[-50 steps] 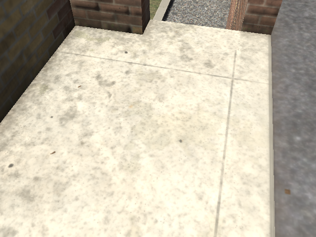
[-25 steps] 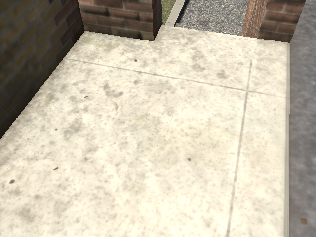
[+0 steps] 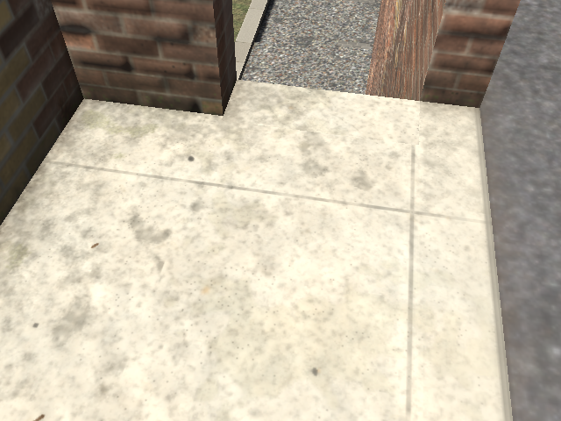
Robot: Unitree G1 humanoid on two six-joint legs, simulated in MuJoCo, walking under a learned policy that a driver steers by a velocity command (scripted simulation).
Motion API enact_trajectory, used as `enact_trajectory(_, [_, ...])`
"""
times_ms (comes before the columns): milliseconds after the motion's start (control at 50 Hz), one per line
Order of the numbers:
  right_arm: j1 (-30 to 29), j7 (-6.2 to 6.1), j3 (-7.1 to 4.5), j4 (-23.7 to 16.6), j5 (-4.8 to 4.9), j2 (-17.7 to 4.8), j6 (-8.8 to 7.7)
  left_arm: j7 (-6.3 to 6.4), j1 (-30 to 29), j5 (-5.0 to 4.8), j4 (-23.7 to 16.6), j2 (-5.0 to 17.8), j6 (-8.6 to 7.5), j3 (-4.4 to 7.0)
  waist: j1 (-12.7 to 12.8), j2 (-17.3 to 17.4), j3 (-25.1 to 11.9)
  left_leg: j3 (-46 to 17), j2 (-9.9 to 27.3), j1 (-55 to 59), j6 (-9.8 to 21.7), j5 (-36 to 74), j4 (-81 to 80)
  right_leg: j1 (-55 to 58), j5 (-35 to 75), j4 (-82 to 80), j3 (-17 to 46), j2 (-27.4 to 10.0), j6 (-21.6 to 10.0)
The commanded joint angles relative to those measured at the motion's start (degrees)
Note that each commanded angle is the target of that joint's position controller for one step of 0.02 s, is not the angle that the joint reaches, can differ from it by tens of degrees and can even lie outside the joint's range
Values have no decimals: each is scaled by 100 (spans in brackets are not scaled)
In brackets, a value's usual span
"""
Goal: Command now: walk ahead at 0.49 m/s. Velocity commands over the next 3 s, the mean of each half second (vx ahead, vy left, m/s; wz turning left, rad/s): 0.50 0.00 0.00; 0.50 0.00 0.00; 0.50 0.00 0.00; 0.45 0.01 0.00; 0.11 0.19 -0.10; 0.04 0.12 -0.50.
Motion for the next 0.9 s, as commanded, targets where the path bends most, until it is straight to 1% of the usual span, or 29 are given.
enact_trajectory(20, [363, -42, -53, -157, 8, -623, -87, -22, -637, -60, -413, 97, -39, -45, -12, 494, 419, -794, 1501, -319, 355, 2574, -489, 147, 450, -794, -323, 245, 9])
enact_trajectory(80, [622, -91, -51, -44, -45, -671, -62, -9, -1040, -67, -564, 174, -67, -42, -113, 525, 475, -799, 1684, 339, 420, 2999, -298, 77, 259, -1229, -374, 350, -118])
enact_trajectory(120, [578, -124, -66, -9, -88, -733, -45, 9, -1044, -65, -618, 239, -110, -16, -17, 541, 452, -753, 1805, 682, 445, 3661, 6, 254, -130, -1471, -391, 447, -275])
enact_trajectory(160, [404, -150, -96, -12, -96, -852, -38, 73, -436, -56, -458, 358, -166, 58, 294, 621, 123, -622, 1808, 746, 349, 5140, 809, 1195, -620, -1688, -512, 764, -478])
enact_trajectory(180, [331, -142, -111, -9, -86, -911, -18, 121, 333, -52, -206, 461, -208, 129, 606, 585, -256, -528, 1712, 665, 284, 5457, 1667, 2046, -597, -1971, -570, 937, -606])
enact_trajectory(200, [223, -130, -100, -63, -41, -899, -15, 179, 1317, 31, 96, 668, -264, 232, 1011, 501, -754, -403, 1540, -93, 193, 4674, 2824, 3437, -428, -2153, -274, 667, -796])
enact_trajectory(220, [316, -83, -13, -287, 96, -564, -29, 242, 2243, 193, 229, 1223, -286, 384, 1186, -220, -1546, -119, 1091, -1668, 30, 2349, 4768, 5096, -1073, -2230, 1569, -856, -1239])
enact_trajectory(240, [777, -44, -59, -255, 209, -460, -23, 169, 2209, 82, 232, 1360, -193, 442, 906, -1034, -2082, -282, 93, -3161, -99, -1670, 6575, 5794, -1213, -3056, 4132, -1957, -1959])
enact_trajectory(260, [285, -63, -161, -334, 64, -817, 9, 124, 1623, -82, 175, 1116, -154, 388, 713, -221, -1303, -791, 516, -3679, -20, -1214, 6741, 5117, -1494, -3264, 3597, -1652, -1781])
enact_trajectory(280, [-261, -40, -154, -502, 15, -736, -14, 101, 1117, -121, 100, 762, -190, 291, 586, -3, -584, -794, 736, -3752, -24, -726, 6479, 4274, -1290, -3460, 2798, -1446, -1593])
enact_trajectory(300, [-454, -25, -151, -535, -6, -605, -10, 95, 895, -91, 115, 479, -240, 216, 384, 197, -154, -778, 932, -3520, -39, -456, 6078, 3559, -772, -3668, 2224, -1167, -1351])
enact_trajectory(320, [-489, -1, -167, -563, -102, -544, 60, 125, 937, -83, 214, 276, -289, 147, 213, 134, -29, -795, 1058, -3250, -87, -347, 5751, 3138, -412, -3758, 1813, -920, -1152])
enact_trajectory(340, [-342, 40, -143, -506, -156, -393, 145, 152, 1011, -77, 299, 169, -324, 103, 84, 66, -22, -759, 1093, -2995, -148, -296, 5574, 2896, -167, -3835, 1482, -734, -1032])
enact_trajectory(380, [-392, 100, -153, -557, -176, -337, 252, 175, 1337, -89, 438, 295, -406, 102, -1, -17, -19, -633, 1092, -2988, -236, -191, 5343, 2803, 425, -3895, 1160, -616, -1013])
enact_trajectory(420, [-847, 129, -165, -740, -172, -398, 323, 177, 1543, -95, 504, 482, -431, 121, 4, -68, 124, -520, 1174, -3337, -326, 158, 4995, 2789, 500, -4047, 924, -533, -1000])
enact_trajectory(460, [-1444, 145, -165, -952, -147, -475, 348, 173, 1762, -97, 540, 492, -418, 97, 122, -102, 271, -415, 1237, -3696, -410, 592, 4485, 2902, 643, -4151, 780, -449, -953])
enact_trajectory(560, [-2568, 162, -81, -1309, -46, -418, 324, 192, 2325, -98, 653, 491, -410, 41, 439, -204, 345, -142, 1067, -3657, -454, 1326, 2962, 3391, 1286, -4114, 480, -346, -784])
enact_trajectory(620, [-3016, 153, -72, -1459, -38, -470, 296, 232, 2619, -59, 760, 521, -390, 34, 581, -248, 400, -68, 950, -3731, -352, 1247, 2482, 3987, 1547, -3958, 471, -498, -843])
enact_trajectory(660, [-3187, 150, -89, -1560, -44, -532, 257, 270, 2682, -16, 813, 569, -369, 48, 575, -251, 449, -73, 898, -3753, -230, 943, 2256, 4367, 1873, -3770, 493, -659, -886])
enact_trajectory(700, [-2991, 128, -123, -1546, -45, -589, 201, 303, 2532, 6, 819, 641, -358, 70, 392, -267, 365, -1, 729, -3279, -50, 507, 1978, 4516, 2799, -3350, 385, -719, -814])
enact_trajectory(720, [-2607, 94, -166, -1432, -49, -650, 171, 312, 2434, 7, 813, 702, -352, 87, 214, -310, 165, 79, 544, -2699, 53, 301, 1856, 4489, 3580, -2899, 308, -693, -741])
enact_trajectory(740, [-1847, 51, -231, -1177, -61, -732, 126, 305, 2339, -9, 812, 746, -333, 99, -109, -244, -208, 170, 346, -1810, 175, 376, 1554, 4382, 4012, -2051, 185, -566, -657])
enact_trajectory(760, [-831, -7, -334, -847, -142, -948, 66, 292, 2257, -48, 758, 700, -329, 78, -497, -88, -759, -89, 568, -392, 361, 555, 1415, 3653, 3331, -879, 22, -344, -544])
enact_trajectory(780, [96, -66, -483, -714, -295, -1519, 32, 250, 2396, -189, 534, 357, -336, -16, -664, 688, -1570, -1968, 2111, 1281, 800, -16, 1294, 2071, 998, 1066, -280, 136, -355])
enact_trajectory(800, [94, 4, -541, -689, -218, -1726, 100, 210, 2885, -278, 578, 202, -319, 6, -403, 1454, -2016, -4319, 3130, 1986, 1450, 6, 512, 593, -2893, 2644, -34, 1062, -250])
enact_trajectory(820, [-515, 37, -476, -744, -36, -1413, 151, 221, 2272, -136, 509, 598, -280, 119, -210, 583, -1212, -3784, 2756, 1267, 1176, -555, 326, 118, -2343, 2845, 492, 620, -338])
enact_trajectory(840, [-1072, 61, -374, -844, 8, -1061, 132, 184, 1806, -99, 344, 539, -311, 118, -49, 412, -508, -2985, 2553, 364, 979, -372, 105, 98, -1772, 2570, 454, 410, -339])
enact_trajectory(860, [-1326, 77, -301, -853, -15, -802, 93, 168, 1633, -83, 321, 423, -306, 115, 124, 274, -199, -2440, 2274, -235, 775, 76, -100, 326, -1449, 2241, 425, 227, -323])
enact_trajectory(900, [-1230, 28, -196, -696, 5, -508, 28, 108, 1793, 49, 370, 222, -162, 102, 391, 447, -57, -1705, 1897, -864, 532, 723, -290, 821, -1265, 1816, 367, 72, -198])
